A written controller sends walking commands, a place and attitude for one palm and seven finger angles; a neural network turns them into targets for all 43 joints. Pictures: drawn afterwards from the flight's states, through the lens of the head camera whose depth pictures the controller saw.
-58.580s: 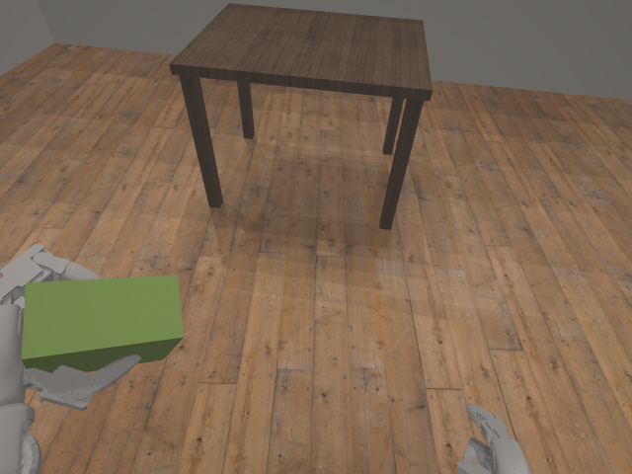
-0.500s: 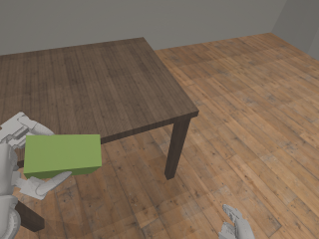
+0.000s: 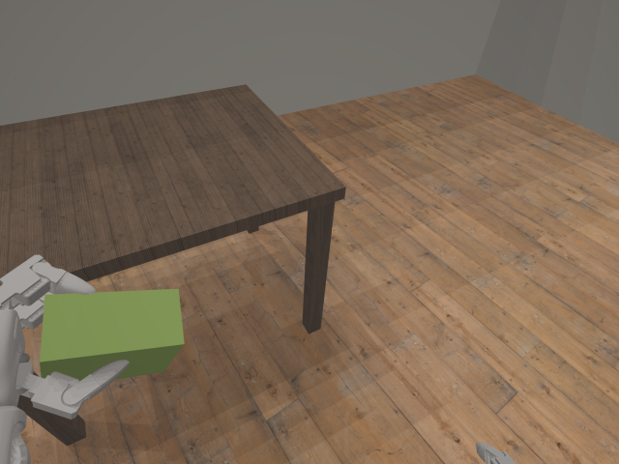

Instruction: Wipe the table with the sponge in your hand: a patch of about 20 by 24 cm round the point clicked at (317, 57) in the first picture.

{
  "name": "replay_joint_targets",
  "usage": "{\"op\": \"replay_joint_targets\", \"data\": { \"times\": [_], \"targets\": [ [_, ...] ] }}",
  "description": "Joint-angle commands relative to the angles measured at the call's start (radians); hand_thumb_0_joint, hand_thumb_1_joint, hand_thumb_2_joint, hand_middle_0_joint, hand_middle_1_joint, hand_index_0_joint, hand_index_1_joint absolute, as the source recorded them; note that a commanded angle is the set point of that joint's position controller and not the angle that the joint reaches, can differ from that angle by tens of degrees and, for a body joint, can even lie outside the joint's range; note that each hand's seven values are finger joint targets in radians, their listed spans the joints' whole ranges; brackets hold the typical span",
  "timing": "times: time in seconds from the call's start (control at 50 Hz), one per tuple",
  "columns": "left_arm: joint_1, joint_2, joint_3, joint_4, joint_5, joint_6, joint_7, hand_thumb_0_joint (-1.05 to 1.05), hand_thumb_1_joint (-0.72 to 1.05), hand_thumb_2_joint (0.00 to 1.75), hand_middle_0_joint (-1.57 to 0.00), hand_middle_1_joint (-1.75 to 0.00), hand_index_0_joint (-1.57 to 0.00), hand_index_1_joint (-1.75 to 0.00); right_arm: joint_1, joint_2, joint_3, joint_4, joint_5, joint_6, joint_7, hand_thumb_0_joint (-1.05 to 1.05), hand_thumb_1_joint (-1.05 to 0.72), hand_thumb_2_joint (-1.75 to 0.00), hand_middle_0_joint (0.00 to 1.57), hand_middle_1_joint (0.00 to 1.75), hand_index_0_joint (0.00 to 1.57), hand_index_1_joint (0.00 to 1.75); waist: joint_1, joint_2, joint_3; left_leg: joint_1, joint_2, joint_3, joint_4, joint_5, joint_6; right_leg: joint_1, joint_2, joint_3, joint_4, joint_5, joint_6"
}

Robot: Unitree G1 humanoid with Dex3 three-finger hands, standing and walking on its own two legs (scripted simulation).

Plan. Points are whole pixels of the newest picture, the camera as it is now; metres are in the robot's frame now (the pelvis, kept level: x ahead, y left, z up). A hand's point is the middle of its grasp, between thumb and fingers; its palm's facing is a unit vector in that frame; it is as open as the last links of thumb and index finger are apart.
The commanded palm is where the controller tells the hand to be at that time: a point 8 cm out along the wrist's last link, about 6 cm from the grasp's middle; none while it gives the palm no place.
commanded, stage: stop stepping back and stand still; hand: left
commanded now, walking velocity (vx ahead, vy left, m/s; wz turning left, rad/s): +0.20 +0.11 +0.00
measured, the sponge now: (132, 336) +0.22 +0.21 +0.11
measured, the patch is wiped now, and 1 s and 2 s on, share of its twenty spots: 1.00 1.00 1.00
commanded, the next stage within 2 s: stand and wait in 0.58 s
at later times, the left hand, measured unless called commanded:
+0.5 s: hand (73, 407) +0.14 +0.21 +0.15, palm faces +0.40 -0.87 -0.30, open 10.0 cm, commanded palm +0.09 +0.26 +0.18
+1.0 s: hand (71, 352) +0.18 +0.23 +0.16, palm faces +0.40 -0.84 -0.37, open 10.0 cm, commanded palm +0.13 +0.27 +0.18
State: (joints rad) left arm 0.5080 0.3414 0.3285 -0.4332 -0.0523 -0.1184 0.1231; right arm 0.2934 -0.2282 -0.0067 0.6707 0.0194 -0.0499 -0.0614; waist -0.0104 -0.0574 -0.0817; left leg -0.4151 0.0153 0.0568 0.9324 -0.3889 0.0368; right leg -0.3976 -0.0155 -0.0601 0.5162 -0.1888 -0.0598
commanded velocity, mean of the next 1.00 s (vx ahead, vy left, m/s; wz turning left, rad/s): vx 0.09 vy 0.00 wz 0.00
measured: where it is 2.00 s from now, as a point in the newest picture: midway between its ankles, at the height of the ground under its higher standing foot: outside the picture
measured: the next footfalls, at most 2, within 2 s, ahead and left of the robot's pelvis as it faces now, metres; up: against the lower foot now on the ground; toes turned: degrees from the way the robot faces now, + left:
left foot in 0.08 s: -0.02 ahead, +0.14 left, +0.00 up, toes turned +3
right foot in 0.34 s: +0.02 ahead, -0.12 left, +0.00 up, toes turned -1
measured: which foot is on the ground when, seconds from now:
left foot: up 0.00-0.06, down 0.08-0.34, up 0.36-0.56, down 0.58-1.00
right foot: down 0.00-0.08, up 0.10-0.32, down 0.34-1.00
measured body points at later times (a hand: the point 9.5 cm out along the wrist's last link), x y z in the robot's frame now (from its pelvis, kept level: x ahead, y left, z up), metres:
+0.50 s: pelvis -0.06 -0.02 -0.01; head -0.07 -0.02 +0.44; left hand +0.11 +0.26 +0.17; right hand +0.10 -0.25 -0.10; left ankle -0.05 +0.11 -0.69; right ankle -0.01 -0.12 -0.74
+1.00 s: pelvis -0.02 -0.01 +0.00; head +0.00 +0.00 +0.45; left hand +0.15 +0.27 +0.18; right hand +0.15 -0.25 -0.09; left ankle -0.01 +0.12 -0.74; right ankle -0.02 -0.12 -0.74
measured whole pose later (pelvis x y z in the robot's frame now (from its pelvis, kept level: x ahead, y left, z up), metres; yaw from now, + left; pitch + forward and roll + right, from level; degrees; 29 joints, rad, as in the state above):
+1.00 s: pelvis -0.02 -0.01 +0.00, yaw +2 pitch -1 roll -1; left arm 0.51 0.37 0.30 -0.56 -0.05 -0.15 0.17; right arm 0.20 -0.22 0.00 0.64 0.01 -0.08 -0.08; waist 0.01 0.00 0.05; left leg -0.26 0.02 -0.02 0.55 -0.28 -0.01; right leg -0.22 0.01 -0.06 0.52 -0.28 -0.02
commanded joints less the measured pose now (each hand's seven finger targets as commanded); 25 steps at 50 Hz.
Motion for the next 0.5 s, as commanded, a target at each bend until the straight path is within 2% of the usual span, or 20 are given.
{"op": "replay_joint_targets", "data": {
  "times": [0.0,0.02,0.04,0.06,0.08,0.1,0.12,0.16,0.2,0.22,0.26,0.28,0.3,0.32,0.34,0.36,0.38,0.4,0.44,0.48],
  "targets": [
    [-0.151,0.221,0.082,-0.312,-0.003,-0.079,0.039,0.0,0.1,1.3,-1.2,-1.6,-1.2,-1.6,-0.154,-0.1,-0.025,-0.191,-0.004,-0.11,-0.022,0.0,-0.9,-0.9,0.2,0.3,0.2,0.3,-0.005,-0.071,-0.059,0.214,-0.002,0.034,-0.372,-0.057,0.035,-0.03,-0.235,0.236,-0.243,-0.453,-0.028],
    [-0.13,0.213,0.084,-0.328,-0.004,-0.083,0.042,0.0,0.1,1.3,-1.2,-1.6,-1.2,-1.6,-0.135,-0.096,-0.017,-0.192,-0.007,-0.115,-0.025,0.0,-0.9,-0.9,0.2,0.3,0.2,0.3,-0.011,-0.006,-0.079,0.233,-0.01,0.041,-0.498,-0.066,0.045,0.021,-0.183,0.183,-0.15,-0.434,-0.01],
    [-0.115,0.214,0.094,-0.344,-0.006,-0.087,0.046,0.0,0.1,1.3,-1.2,-1.6,-1.2,-1.6,-0.136,-0.121,-0.021,-0.207,-0.013,-0.118,-0.026,0.0,-0.9,-0.9,0.2,0.3,0.2,0.3,-0.009,0.168,-0.056,0.195,0.055,-0.095,-0.659,-0.201,0.086,0.025,-0.092,0.124,0.03,-0.446,0.014],
    [-0.122,0.21,0.099,-0.366,-0.001,-0.091,0.047,0.0,0.1,1.3,-1.2,-1.6,-1.2,-1.6,-0.146,-0.142,-0.026,-0.212,-0.009,-0.125,-0.022,0.0,-0.9,-0.9,0.2,0.3,0.2,0.3,-0.007,0.437,-0.004,0.211,0.229,-0.361,-0.775,-0.329,0.156,-0.099,0.044,-0.022,0.34,-0.351,0.064],
    [-0.141,0.245,0.134,-0.352,0.02,-0.085,0.047,0.0,0.1,1.3,-1.2,-1.6,-1.2,-1.6,-0.161,-0.12,-0.035,-0.221,0.001,-0.14,-0.018,0.0,-0.9,-0.9,0.2,0.3,0.2,0.3,-0.007,0.456,0.052,0.115,0.328,-0.426,-0.802,-0.272,0.212,-0.194,0.05,0.01,0.621,-0.32,0.072],
    [-0.125,0.268,0.177,-0.317,0.021,-0.09,0.048,0.0,0.1,1.3,-1.2,-1.6,-1.2,-1.6,-0.159,-0.105,-0.048,-0.209,0.008,-0.142,-0.014,0.0,-0.9,-0.9,0.2,0.3,0.2,0.3,0.003,0.382,0.029,0.115,0.321,-0.38,-0.748,-0.157,0.208,-0.224,0.016,0.064,0.714,-0.282,0.068],
    [-0.113,0.234,0.148,-0.301,0.018,-0.09,0.039,0.0,0.1,1.3,-1.2,-1.6,-1.2,-1.6,-0.134,-0.093,-0.037,-0.179,0.012,-0.138,0.004,0.0,-0.9,-0.9,0.2,0.3,0.2,0.3,-0.014,0.337,0.071,0.131,0.284,-0.371,-0.724,-0.111,0.199,-0.3,-0.012,0.085,0.732,-0.228,0.062],
    [-0.072,0.183,0.123,-0.21,0.003,-0.079,0.025,0.0,0.1,1.3,-1.2,-1.6,-1.2,-1.6,-0.133,-0.108,-0.04,-0.169,0.019,-0.132,0.019,0.0,-0.9,-0.9,0.2,0.3,0.2,0.3,-0.003,0.219,0.128,0.102,0.271,-0.274,-0.686,-0.062,0.163,-0.277,-0.05,0.083,0.599,-0.174,0.058],
    [-0.111,0.15,0.093,-0.166,-0.012,-0.075,0.013,0.0,0.1,1.3,-1.2,-1.6,-1.2,-1.6,-0.141,-0.111,-0.03,-0.179,0.017,-0.127,0.006,0.0,-0.9,-0.9,0.2,0.3,0.2,0.3,-0.005,0.209,0.145,0.028,0.242,-0.201,-0.686,-0.118,0.127,-0.105,-0.027,0.012,0.363,-0.186,0.061],
    [-0.11,0.163,0.099,-0.133,-0.017,-0.072,0.014,0.0,0.1,1.3,-1.2,-1.6,-1.2,-1.6,-0.149,-0.116,-0.024,-0.19,0.008,-0.125,-0.007,0.0,-0.9,-0.9,0.2,0.3,0.2,0.3,0.006,0.204,0.134,-0.017,0.25,-0.219,-0.671,-0.168,0.119,0.004,-0.023,0.011,0.24,-0.22,0.055],
    [-0.137,0.131,0.064,-0.095,-0.014,-0.048,0.011,0.0,0.1,1.3,-1.2,-1.6,-1.2,-1.6,-0.176,-0.125,-0.023,-0.205,0.001,-0.115,-0.018,0.0,-0.9,-0.9,0.2,0.3,0.2,0.3,0.032,0.179,0.104,-0.125,0.195,-0.15,-0.532,-0.266,0.082,0.25,0.025,-0.052,0.063,-0.211,0.049],
    [-0.147,0.124,0.052,-0.084,-0.006,-0.042,0.01,0.0,0.1,1.3,-1.2,-1.6,-1.2,-1.6,-0.164,-0.119,-0.024,-0.196,0.0,-0.111,-0.018,0.0,-0.9,-0.9,0.2,0.3,0.2,0.3,0.044,0.056,0.079,-0.156,0.114,-0.074,-0.315,-0.238,0.059,0.335,0.032,-0.032,-0.063,-0.186,0.036],
    [-0.172,0.117,0.017,-0.085,0.004,-0.034,0.003,0.0,0.1,1.3,-1.2,-1.6,-1.2,-1.6,-0.17,-0.097,-0.024,-0.193,0.008,-0.105,-0.013,0.0,-0.9,-0.9,0.2,0.3,0.2,0.3,0.028,-0.178,0.084,-0.244,0.016,0.014,0.001,-0.188,0.032,0.33,-0.123,0.227,-0.188,-0.273,-0.036],
    [-0.245,0.158,0.021,-0.138,-0.001,-0.041,-0.001,0.0,0.1,1.3,-1.2,-1.6,-1.2,-1.6,-0.202,-0.101,-0.037,-0.21,0.014,-0.101,-0.011,0.0,-0.9,-0.9,0.2,0.3,0.2,0.3,0.025,-0.36,0.066,-0.308,-0.022,-0.048,0.268,-0.158,0.007,0.264,-0.334,0.638,-0.349,-0.353,-0.117],
    [-0.337,0.182,0.036,-0.199,-0.013,-0.067,-0.007,0.0,0.1,1.3,-1.2,-1.6,-1.2,-1.6,-0.203,-0.11,-0.037,-0.191,0.003,-0.112,-0.008,0.0,-0.9,-0.9,0.2,0.3,0.2,0.3,0.004,-0.217,0.093,-0.308,0.008,-0.108,0.365,-0.033,-0.012,0.23,-0.348,0.605,-0.351,-0.202,-0.139],
    [-0.357,0.194,0.041,-0.27,-0.002,-0.088,-0.004,0.0,0.1,1.3,-1.2,-1.6,-1.2,-1.6,-0.169,-0.11,-0.043,-0.176,0.005,-0.119,0.0,0.0,-0.9,-0.9,0.2,0.3,0.2,0.3,-0.008,-0.126,0.001,-0.226,0.037,-0.136,0.327,-0.026,-0.011,0.213,-0.34,0.543,-0.315,-0.293,-0.153],
    [-0.339,0.227,0.063,-0.304,0.002,-0.088,0.004,0.0,0.1,1.3,-1.2,-1.6,-1.2,-1.6,-0.171,-0.114,-0.043,-0.176,0.003,-0.112,0.002,0.0,-0.9,-0.9,0.2,0.3,0.2,0.3,-0.01,-0.108,0.035,-0.159,0.052,-0.126,0.282,-0.005,-0.007,0.097,-0.332,0.514,-0.316,-0.368,-0.154],
    [-0.345,0.278,0.106,-0.383,0.001,-0.09,0.009,0.0,0.1,1.3,-1.2,-1.6,-1.2,-1.6,-0.189,-0.115,-0.047,-0.176,0.003,-0.094,0.002,0.0,-0.9,-0.9,0.2,0.3,0.2,0.3,-0.007,-0.058,0.049,-0.065,0.078,-0.122,0.196,0.021,-0.005,-0.001,-0.319,0.416,-0.31,-0.389,-0.135],
    [-0.245,0.256,0.113,-0.412,-0.001,-0.095,0.025,0.0,0.1,1.3,-1.2,-1.6,-1.2,-1.6,-0.212,-0.076,-0.025,-0.189,-0.005,-0.086,-0.009,0.0,-0.9,-0.9,0.2,0.3,0.2,0.3,-0.004,-0.055,0.042,0.126,0.072,-0.058,-0.023,0.006,0.011,-0.121,-0.277,0.265,-0.294,-0.442,-0.106],
    [-0.162,0.236,0.116,-0.406,-0.005,-0.089,0.049,0.0,0.1,1.3,-1.2,-1.6,-1.2,-1.6,-0.22,-0.062,-0.015,-0.187,-0.011,-0.088,-0.023,0.0,-0.9,-0.9,0.2,0.3,0.2,0.3,-0.001,-0.004,0.023,0.259,0.039,0.004,-0.256,0.013,0.015,-0.126,-0.237,0.198,-0.23,-0.507,-0.087]
  ]
}}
